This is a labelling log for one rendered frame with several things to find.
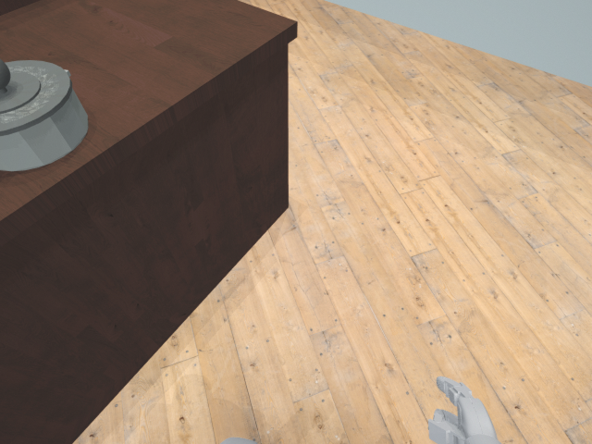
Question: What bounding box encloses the table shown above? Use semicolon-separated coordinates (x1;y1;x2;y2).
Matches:
0;0;298;444

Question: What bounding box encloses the pot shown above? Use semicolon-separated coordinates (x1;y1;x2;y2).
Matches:
0;69;88;171

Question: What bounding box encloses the lid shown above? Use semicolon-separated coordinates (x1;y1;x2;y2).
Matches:
0;60;72;136

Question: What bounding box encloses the robot right hand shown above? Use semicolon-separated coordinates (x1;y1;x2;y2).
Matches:
428;376;497;444

